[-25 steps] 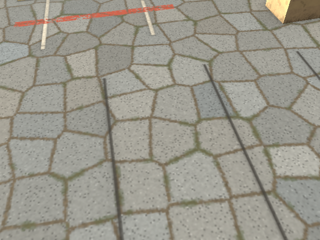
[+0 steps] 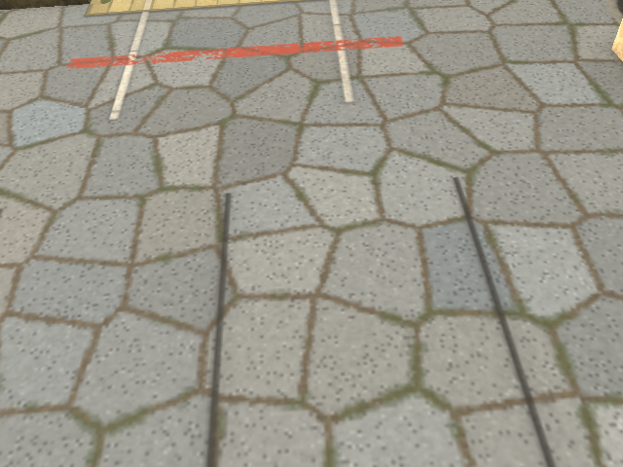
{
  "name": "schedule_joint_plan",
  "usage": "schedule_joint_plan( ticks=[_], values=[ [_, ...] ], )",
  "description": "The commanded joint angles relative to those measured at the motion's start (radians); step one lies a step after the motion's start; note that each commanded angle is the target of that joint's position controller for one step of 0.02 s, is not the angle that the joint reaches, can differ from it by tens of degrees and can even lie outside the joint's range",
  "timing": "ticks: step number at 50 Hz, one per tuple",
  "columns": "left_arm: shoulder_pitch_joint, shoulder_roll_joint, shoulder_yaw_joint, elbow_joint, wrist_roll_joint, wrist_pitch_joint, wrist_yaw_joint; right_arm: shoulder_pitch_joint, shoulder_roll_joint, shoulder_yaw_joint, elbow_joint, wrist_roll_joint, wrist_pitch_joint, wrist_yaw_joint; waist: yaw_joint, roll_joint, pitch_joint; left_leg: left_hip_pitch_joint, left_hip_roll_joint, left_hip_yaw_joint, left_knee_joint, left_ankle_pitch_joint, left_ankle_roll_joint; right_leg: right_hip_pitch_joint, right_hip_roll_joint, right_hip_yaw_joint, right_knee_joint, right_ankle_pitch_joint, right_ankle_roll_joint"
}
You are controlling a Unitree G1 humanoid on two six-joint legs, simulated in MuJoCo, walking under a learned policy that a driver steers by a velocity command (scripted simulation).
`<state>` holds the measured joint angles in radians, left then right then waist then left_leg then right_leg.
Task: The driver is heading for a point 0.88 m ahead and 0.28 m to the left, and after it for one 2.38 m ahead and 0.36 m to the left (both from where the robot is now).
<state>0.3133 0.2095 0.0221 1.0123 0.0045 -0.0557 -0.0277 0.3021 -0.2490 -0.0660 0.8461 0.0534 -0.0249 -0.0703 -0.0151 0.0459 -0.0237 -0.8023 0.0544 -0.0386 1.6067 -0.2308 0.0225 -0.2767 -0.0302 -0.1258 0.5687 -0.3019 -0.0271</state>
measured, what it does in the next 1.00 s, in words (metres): walks ahead, turning left: left foot, then right foot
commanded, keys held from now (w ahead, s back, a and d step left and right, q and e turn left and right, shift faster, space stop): w+q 0.76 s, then q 0.08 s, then no key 0.16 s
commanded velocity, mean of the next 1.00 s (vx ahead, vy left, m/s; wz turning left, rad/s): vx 0.45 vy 0.00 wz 0.54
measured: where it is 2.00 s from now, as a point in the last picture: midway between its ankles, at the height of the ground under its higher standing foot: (238, 401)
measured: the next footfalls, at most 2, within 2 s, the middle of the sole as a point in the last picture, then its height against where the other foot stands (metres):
left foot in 0.32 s outside the picture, level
right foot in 0.78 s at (313, 423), level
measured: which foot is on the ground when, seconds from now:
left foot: up 0.00-0.30, down 0.32-0.78, up 0.80-1.00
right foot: down 0.00-0.34, up 0.36-0.76, down 0.78-1.00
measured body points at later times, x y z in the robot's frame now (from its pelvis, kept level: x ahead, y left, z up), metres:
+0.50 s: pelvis +0.27 +0.07 +0.01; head +0.31 +0.08 +0.46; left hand +0.31 +0.37 -0.11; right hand +0.46 -0.14 -0.11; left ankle +0.29 +0.14 -0.73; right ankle +0.31 -0.10 -0.64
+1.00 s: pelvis +0.52 +0.09 +0.01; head +0.57 +0.10 +0.46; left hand +0.48 +0.38 -0.10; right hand +0.80 -0.05 -0.10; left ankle +0.45 +0.24 -0.65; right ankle +0.60 +0.03 -0.73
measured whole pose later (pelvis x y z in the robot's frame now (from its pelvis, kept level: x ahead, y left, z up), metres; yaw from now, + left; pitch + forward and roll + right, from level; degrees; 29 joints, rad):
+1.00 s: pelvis +0.52 +0.09 +0.01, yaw +34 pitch +3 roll +0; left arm 0.17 0.22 0.06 0.80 0.02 -0.08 -0.01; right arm 0.18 -0.29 -0.10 0.68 0.02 -0.01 -0.03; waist 0.02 0.04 0.05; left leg -0.60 0.00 -0.09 1.09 -0.38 -0.03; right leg -0.30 0.01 -0.05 0.40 -0.15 -0.05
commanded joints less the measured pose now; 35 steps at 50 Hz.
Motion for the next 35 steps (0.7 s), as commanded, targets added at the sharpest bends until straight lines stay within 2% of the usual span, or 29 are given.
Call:
schedule_joint_plan(
  ticks=[1,3,5,6,7,8,11,12,14,15,16,17,18,19,20,21,22,23,25,26,28,30,33,35],
  values=[
    [-0.108,0.085,0.011,-0.068,0.023,-0.042,0.041,-0.005,-0.01,-0.017,-0.082,-0.031,-0.004,0.016,-0.045,-0.161,0.073,0.032,0.05,-0.098,-0.372,0.206,-0.008,-0.097,-0.234,0.154,-0.352,0.287,-0.103],
    [-0.048,0.111,0.024,-0.049,0.011,-0.038,0.07,-0.092,0.019,-0.005,-0.114,-0.032,-0.011,0.04,-0.017,-0.129,0.057,0.016,0.041,-0.097,-0.593,0.305,-0.007,0.004,-0.238,0.116,-0.336,0.338,-0.113],
    [0.011,0.144,0.038,-0.038,-0.002,-0.034,0.08,-0.198,0.041,0.009,-0.153,-0.028,-0.015,0.071,0.022,-0.089,0.062,-0.012,0.029,-0.058,-0.729,0.342,0.008,0.105,-0.273,0.108,-0.354,0.325,-0.117],
    [0.041,0.154,0.043,-0.031,-0.006,-0.03,0.081,-0.243,0.041,0.012,-0.169,-0.028,-0.014,0.081,0.041,-0.078,0.071,-0.027,0.027,-0.043,-0.756,0.33,0.014,0.147,-0.288,0.103,-0.363,0.31,-0.118],
    [0.041,0.16,0.047,-0.028,-0.004,-0.026,0.079,-0.278,0.034,0.01,-0.189,-0.023,-0.014,0.091,0.045,-0.075,0.093,-0.03,0.029,-0.036,-0.785,0.326,0.029,0.17,-0.284,0.084,-0.363,0.346,-0.11],
    [0.051,0.161,0.053,-0.029,-0.005,-0.023,0.075,-0.319,0.015,0.006,-0.202,-0.025,-0.013,0.101,0.058,-0.057,0.114,-0.036,0.026,-0.02,-0.809,0.326,0.039,0.193,-0.287,0.06,-0.354,0.372,-0.103],
    [0.092,0.171,0.065,-0.024,-0.015,-0.005,0.07,-0.408,0.023,0.009,-0.247,-0.024,-0.009,0.123,0.083,-0.065,0.124,-0.021,0.013,0.046,-0.875,0.209,0.066,0.297,-0.29,-0.001,-0.308,0.456,-0.083],
    [0.086,0.182,0.07,-0.028,-0.016,0.0,0.069,-0.419,0.02,0.008,-0.258,-0.022,-0.009,0.128,0.074,-0.073,0.118,0.032,-0.007,0.08,-0.906,0.143,0.081,0.306,-0.283,-0.031,-0.271,0.567,-0.073],
    [0.091,0.231,0.086,-0.039,-0.019,0.005,0.071,-0.388,-0.014,-0.008,-0.264,-0.027,-0.007,0.13,0.038,-0.132,0.052,0.209,-0.088,0.168,-0.934,0.006,0.111,0.325,-0.272,-0.079,-0.12,0.943,-0.059],
    [0.084,0.251,0.092,-0.047,-0.023,0.007,0.072,-0.28,-0.052,-0.028,-0.239,-0.027,-0.008,0.13,-0.026,-0.148,-0.014,0.37,-0.131,0.186,-0.977,0.004,0.136,0.312,-0.261,-0.097,0.038,1.081,-0.05],
    [0.058,0.247,0.09,-0.062,-0.024,0.005,0.072,-0.079,-0.122,-0.064,-0.178,-0.025,-0.005,0.117,-0.126,-0.133,-0.108,0.684,-0.145,0.142,-1.051,0.093,0.184,0.157,-0.227,-0.115,0.291,1.023,-0.016],
    [0.056,0.158,0.066,-0.114,0.008,-0.016,0.063,0.038,-0.246,-0.097,-0.138,-0.021,-0.002,0.093,-0.125,0.062,-0.203,1.074,0.093,-0.264,-1.064,0.165,0.297,-0.265,-0.121,-0.107,0.691,0.314,0.04],
    [0.044,0.108,0.038,-0.175,-0.005,-0.076,0.035,0.094,-0.297,-0.093,-0.155,-0.039,-0.01,0.089,-0.091,0.179,-0.396,1.298,0.302,-0.822,-1.268,0.021,0.466,-0.54,0.061,0.13,0.943,-0.251,0.058],
    [-0.096,0.182,0.066,-0.203,-0.04,-0.112,0.022,0.125,-0.22,-0.074,-0.141,-0.065,-0.009,0.08,-0.145,0.071,-0.337,1.298,0.265,-0.721,-1.311,0.006,0.4,-0.684,0.012,0.235,0.947,-0.177,0.034],
    [-0.128,0.174,0.063,-0.216,-0.045,-0.12,0.027,0.034,-0.167,-0.061,-0.142,-0.053,-0.015,0.074,-0.102,0.055,-0.209,1.148,0.222,-0.539,-1.3,0.111,0.35,-0.694,-0.033,0.223,0.847,-0.095,0.017],
    [-0.115,0.166,0.067,-0.206,-0.027,-0.111,0.04,-0.08,-0.138,-0.052,-0.164,-0.036,-0.022,0.077,-0.03,-0.05,-0.133,0.938,0.166,-0.418,-1.309,0.214,0.305,-0.586,-0.074,0.216,0.743,-0.036,0.023],
    [-0.091,0.174,0.081,-0.196,-0.015,-0.091,0.051,-0.15,-0.103,-0.042,-0.175,-0.033,-0.03,0.08,0.02,-0.046,-0.086,0.784,0.125,-0.333,-1.322,0.3,0.277,-0.49,-0.101,0.214,0.653,-0.009,0.034],
    [-0.075,0.168,0.084,-0.204,-0.011,-0.072,0.051,-0.169,-0.091,-0.038,-0.181,-0.037,-0.034,0.08,0.048,-0.041,-0.075,0.686,0.104,-0.307,-1.34,0.32,0.273,-0.413,-0.109,0.213,0.612,0.005,0.042],
    [-0.1,0.136,0.083,-0.236,0.004,-0.05,0.049,-0.153,-0.109,-0.043,-0.172,-0.032,-0.043,0.074,0.067,-0.043,-0.06,0.57,0.082,-0.267,-1.362,0.385,0.283,-0.357,-0.089,0.183,0.518,0.035,0.071],
    [-0.146,0.119,0.077,-0.258,0.009,-0.047,0.051,-0.137,-0.125,-0.047,-0.167,-0.03,-0.044,0.066,0.06,-0.032,-0.043,0.534,0.068,-0.245,-1.37,0.389,0.282,-0.357,-0.077,0.175,0.438,0.078,0.082],
    [-0.253,0.091,0.063,-0.293,0.012,-0.049,0.05,-0.097,-0.139,-0.054,-0.156,-0.024,-0.043,0.055,0.025,-0.016,-0.02,0.492,0.029,-0.209,-1.364,0.338,0.256,-0.321,-0.041,0.165,0.239,0.22,0.088],
    [-0.325,0.079,0.055,-0.312,0.004,-0.052,0.04,-0.057,-0.146,-0.059,-0.143,-0.024,-0.039,0.052,-0.011,0.015,-0.017,0.469,0.002,-0.2,-1.344,0.267,0.225,-0.25,0.006,0.158,0.07,0.354,0.081],
    [-0.383,0.116,0.06,-0.339,-0.016,-0.055,0.028,-0.009,-0.145,-0.061,-0.126,-0.018,-0.035,0.053,-0.037,0.039,-0.015,0.504,0.037,-0.282,-1.311,0.137,0.208,-0.203,0.025,0.192,-0.019,0.39,0.074],
    [-0.383,0.151,0.071,-0.35,-0.021,-0.064,0.021,0.009,-0.136,-0.061,-0.122,-0.018,-0.033,0.05,-0.026,0.059,-0.017,0.565,0.064,-0.352,-1.25,0.077,0.195,-0.18,0.024,0.219,-0.059,0.314,0.051]
  ],
)
Over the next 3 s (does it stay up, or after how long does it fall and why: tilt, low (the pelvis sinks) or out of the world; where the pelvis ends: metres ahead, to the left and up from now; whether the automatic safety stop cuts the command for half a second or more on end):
stays up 1.25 0.27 -0.01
